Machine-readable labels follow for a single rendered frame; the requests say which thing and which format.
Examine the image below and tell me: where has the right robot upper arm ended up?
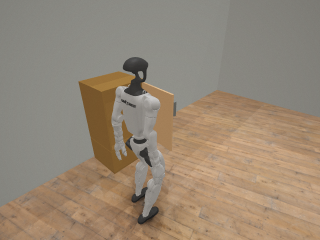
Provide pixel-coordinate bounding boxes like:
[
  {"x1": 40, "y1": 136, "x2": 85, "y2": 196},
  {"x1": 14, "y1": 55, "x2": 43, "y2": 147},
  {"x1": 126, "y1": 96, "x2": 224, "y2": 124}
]
[{"x1": 142, "y1": 95, "x2": 161, "y2": 141}]

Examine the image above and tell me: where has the robot left thigh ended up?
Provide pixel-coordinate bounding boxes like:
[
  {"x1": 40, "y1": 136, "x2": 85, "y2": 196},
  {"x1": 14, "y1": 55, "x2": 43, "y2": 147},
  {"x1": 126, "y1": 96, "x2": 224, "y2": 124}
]
[{"x1": 125, "y1": 136, "x2": 148, "y2": 174}]

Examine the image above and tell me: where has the left robot upper arm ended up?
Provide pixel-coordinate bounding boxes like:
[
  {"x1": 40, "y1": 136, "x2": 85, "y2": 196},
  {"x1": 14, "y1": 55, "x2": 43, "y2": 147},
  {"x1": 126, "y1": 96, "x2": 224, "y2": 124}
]
[{"x1": 111, "y1": 86, "x2": 128, "y2": 123}]

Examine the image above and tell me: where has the right robot hand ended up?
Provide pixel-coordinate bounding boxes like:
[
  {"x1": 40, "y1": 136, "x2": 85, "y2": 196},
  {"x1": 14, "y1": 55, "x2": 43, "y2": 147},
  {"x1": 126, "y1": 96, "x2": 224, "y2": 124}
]
[{"x1": 151, "y1": 164, "x2": 165, "y2": 185}]

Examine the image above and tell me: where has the right robot forearm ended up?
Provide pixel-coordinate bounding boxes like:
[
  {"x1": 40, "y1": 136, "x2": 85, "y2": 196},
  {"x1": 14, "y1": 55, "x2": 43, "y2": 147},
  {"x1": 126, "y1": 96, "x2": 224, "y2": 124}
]
[{"x1": 145, "y1": 131, "x2": 161, "y2": 168}]

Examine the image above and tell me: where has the left robot hand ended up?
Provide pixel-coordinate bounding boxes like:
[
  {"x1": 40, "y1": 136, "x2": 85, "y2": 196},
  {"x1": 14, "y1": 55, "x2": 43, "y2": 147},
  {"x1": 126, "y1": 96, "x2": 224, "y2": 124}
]
[{"x1": 114, "y1": 142, "x2": 127, "y2": 160}]

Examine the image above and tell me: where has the robot right foot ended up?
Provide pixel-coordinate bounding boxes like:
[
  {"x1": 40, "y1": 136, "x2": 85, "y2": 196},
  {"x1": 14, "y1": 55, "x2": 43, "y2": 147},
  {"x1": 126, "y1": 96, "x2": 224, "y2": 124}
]
[{"x1": 137, "y1": 206, "x2": 159, "y2": 225}]

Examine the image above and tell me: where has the handle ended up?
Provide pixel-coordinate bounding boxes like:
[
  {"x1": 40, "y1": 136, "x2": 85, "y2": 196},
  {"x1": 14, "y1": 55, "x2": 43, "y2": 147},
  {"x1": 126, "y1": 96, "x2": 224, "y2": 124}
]
[{"x1": 173, "y1": 101, "x2": 177, "y2": 117}]

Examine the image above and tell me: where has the cupboard door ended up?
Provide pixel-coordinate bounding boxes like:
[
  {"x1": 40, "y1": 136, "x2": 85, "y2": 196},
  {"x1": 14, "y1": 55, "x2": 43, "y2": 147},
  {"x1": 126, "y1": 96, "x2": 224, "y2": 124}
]
[{"x1": 142, "y1": 82, "x2": 174, "y2": 151}]

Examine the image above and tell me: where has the left robot forearm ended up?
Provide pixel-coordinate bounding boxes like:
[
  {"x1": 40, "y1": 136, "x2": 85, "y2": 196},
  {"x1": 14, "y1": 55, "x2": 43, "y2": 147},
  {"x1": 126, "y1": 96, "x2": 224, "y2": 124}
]
[{"x1": 111, "y1": 118, "x2": 124, "y2": 144}]

